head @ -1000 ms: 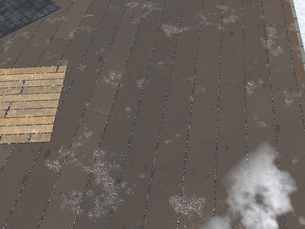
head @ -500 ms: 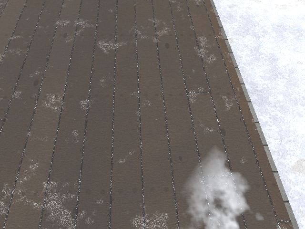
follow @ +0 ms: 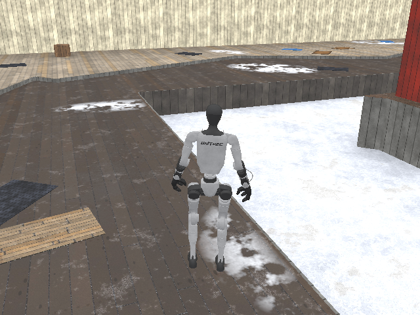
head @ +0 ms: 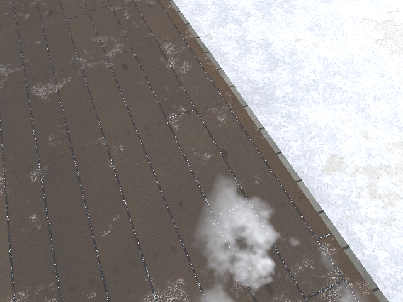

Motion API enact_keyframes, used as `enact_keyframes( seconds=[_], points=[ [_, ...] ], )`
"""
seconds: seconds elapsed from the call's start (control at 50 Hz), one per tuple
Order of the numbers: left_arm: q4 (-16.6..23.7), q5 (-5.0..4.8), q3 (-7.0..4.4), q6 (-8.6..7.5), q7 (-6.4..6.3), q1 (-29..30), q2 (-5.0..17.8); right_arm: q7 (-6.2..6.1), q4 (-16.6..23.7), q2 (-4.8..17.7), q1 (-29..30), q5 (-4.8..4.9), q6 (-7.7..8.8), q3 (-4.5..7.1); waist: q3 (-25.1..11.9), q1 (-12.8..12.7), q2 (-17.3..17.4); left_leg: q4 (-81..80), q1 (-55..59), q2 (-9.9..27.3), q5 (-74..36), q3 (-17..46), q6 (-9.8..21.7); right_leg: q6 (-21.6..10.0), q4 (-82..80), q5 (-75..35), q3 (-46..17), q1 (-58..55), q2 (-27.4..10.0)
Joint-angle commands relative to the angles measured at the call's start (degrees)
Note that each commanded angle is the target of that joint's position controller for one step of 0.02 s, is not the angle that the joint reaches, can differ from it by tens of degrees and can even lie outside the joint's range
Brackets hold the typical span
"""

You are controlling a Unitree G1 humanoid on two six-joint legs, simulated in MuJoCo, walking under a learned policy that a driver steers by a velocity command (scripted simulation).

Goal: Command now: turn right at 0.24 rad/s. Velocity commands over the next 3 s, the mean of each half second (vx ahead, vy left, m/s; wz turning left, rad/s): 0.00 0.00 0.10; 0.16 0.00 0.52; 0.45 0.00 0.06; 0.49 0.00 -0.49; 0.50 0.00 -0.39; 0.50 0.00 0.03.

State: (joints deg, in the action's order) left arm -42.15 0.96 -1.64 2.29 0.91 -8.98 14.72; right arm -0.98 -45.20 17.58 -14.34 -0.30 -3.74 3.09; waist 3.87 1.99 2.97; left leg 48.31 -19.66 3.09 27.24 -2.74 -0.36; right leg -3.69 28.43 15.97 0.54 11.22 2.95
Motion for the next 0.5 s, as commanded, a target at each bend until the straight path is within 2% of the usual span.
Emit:
enact_keyframes(
  seconds=[0.02,0.04,0.08,0.14,0.18,0.22,0.26,0.3,0.34,0.36,0.38,0.4,0.42,0.44,0.46,0.48,0.5],
  points=[
    [2.4,-0.04,-1.17,-0.91,-1.43,1.0,7.5,0.44,2.2,5.6,-0.5,0.00,0.16,1.42,-1.8,-0.9,-12.0,5.5,-5.8,-0.2,-3.1,2.9,-0.5,-6.9,-11.6,-31.9,-12.0,-5.3,-14.2],
    [1.9,-0.18,-0.91,-1.08,-1.63,0.3,7.2,0.68,1.1,5.5,-1.8,-0.35,0.22,1.39,-3.8,-0.9,-11.2,6.2,-4.5,-0.6,-4.4,2.9,-0.9,-6.8,-10.9,-36.3,-10.8,-6.8,-13.6],
    [1.1,-0.31,-0.48,-1.52,-1.68,-0.7,6.7,0.97,0.1,4.1,-2.2,0.01,0.11,1.06,-5.4,-1.0,-8.9,4.9,-2.4,-0.9,-5.4,3.2,-1.3,-6.5,-10.7,-36.2,-9.9,-7.6,-13.7],
    [-0.3,0.01,-0.13,-1.67,-1.83,-1.3,6.5,0.76,-0.6,2.8,-0.5,0.04,-0.29,0.59,-3.9,-1.9,-9.6,-1.1,-1.0,-1.1,-5.1,3.4,-1.6,-6.7,-11.8,-28.1,-11.0,-6.8,-13.6],
    [-1.5,0.50,0.60,-1.74,-2.10,-1.1,5.1,0.71,-2.0,1.5,-0.9,0.14,-0.33,-0.01,-3.4,-2.1,-9.7,-7.5,3.0,-1.4,-4.6,3.7,-1.3,-6.4,-12.5,-22.5,-10.2,-5.0,-13.5],
    [-2.5,0.65,0.03,-1.64,-2.51,-1.3,7.1,0.43,-2.4,2.4,-0.3,0.34,-0.07,0.15,-2.7,-2.5,-10.2,-10.1,4.3,-2.6,-3.7,3.1,-0.6,-6.8,-11.5,-20.6,-10.7,-4.3,-13.9],
    [-3.1,0.23,-0.73,-1.32,-2.90,-1.4,8.9,0.22,-2.5,3.3,-0.4,0.56,0.38,0.35,-2.8,-2.5,-9.7,-10.9,4.0,-3.1,-3.2,2.8,0.2,-7.8,-9.9,-21.6,-11.7,-4.7,-15.3],
    [-3.5,-0.19,-1.30,-0.97,-3.22,-1.0,9.5,0.11,-2.7,2.6,-1.2,0.58,0.92,0.20,-3.2,-1.8,-8.6,-13.5,4.7,-3.3,-4.9,2.0,1.2,-8.0,-8.0,-22.9,-11.8,-4.8,-16.1],
    [-4.0,-0.30,-1.92,-0.76,-3.51,-0.5,9.9,-0.03,-2.7,2.0,-1.8,0.12,1.77,-0.09,-3.4,-0.6,-6.9,-21.5,8.3,-3.2,-12.5,2.7,2.7,-6.3,-5.5,-21.2,-10.3,-2.8,-15.4],
    [-3.7,-0.12,-2.11,-0.83,-3.60,-0.4,9.6,-0.12,-2.6,3.6,-2.2,-0.38,2.30,0.21,-3.5,-0.6,-4.5,-24.0,10.4,-0.9,-18.8,7.2,4.1,-4.2,-2.1,-17.5,-8.5,-0.3,-13.5],
    [-2.5,0.01,-2.06,-0.72,-3.52,-0.7,7.9,-0.26,-2.6,7.8,-3.7,-0.80,2.79,1.19,-4.2,-2.0,3.4,-25.8,12.3,6.7,-31.9,17.8,7.0,-1.5,6.2,-9.9,-2.8,4.0,-6.9],
    [-1.6,-0.27,-1.35,-0.22,-3.79,2.0,5.0,0.05,-2.7,10.9,-3.7,0.15,2.70,2.36,-1.3,-0.2,11.4,-29.3,10.4,14.3,-41.5,28.7,14.1,1.4,13.0,4.9,2.7,10.1,1.7],
    [-1.4,0.02,-1.53,0.17,-3.77,3.1,5.8,0.23,-2.4,9.5,-4.7,-0.58,2.87,2.04,-1.4,1.0,9.9,-32.3,11.2,17.4,-42.8,31.9,18.2,1.8,23.9,16.8,-0.8,13.8,1.5],
    [-1.8,-0.09,-1.67,0.28,-3.30,2.6,5.7,0.19,-2.1,8.6,-3.0,-0.56,2.72,2.05,-1.6,-0.2,5.4,-32.2,10.8,15.0,-39.6,28.5,18.5,2.1,29.4,16.1,-2.7,14.6,0.6],
    [-2.3,-0.27,-1.87,0.25,-2.96,1.8,5.9,-0.01,-1.5,7.9,-0.2,-0.43,2.29,2.07,-1.0,-1.7,2.9,-31.6,10.3,11.8,-37.2,24.9,16.7,2.7,30.8,13.5,-3.3,15.3,-0.4],
    [-2.2,-0.11,-2.08,0.20,-2.71,1.4,6.4,-0.17,-0.8,7.5,1.8,-0.05,1.89,2.09,-0.9,-2.5,2.3,-31.8,10.0,9.1,-33.0,22.6,14.7,3.3,29.6,10.9,-3.5,15.5,-1.1],
    [-2.2,0.13,-1.98,0.01,-2.54,1.1,6.4,-0.14,-0.6,6.8,2.5,-0.09,1.70,2.00,-1.3,-2.6,3.4,-30.8,11.9,7.1,-34.4,20.9,13.5,4.0,26.7,10.3,-2.9,15.7,-1.1]
  ],
)
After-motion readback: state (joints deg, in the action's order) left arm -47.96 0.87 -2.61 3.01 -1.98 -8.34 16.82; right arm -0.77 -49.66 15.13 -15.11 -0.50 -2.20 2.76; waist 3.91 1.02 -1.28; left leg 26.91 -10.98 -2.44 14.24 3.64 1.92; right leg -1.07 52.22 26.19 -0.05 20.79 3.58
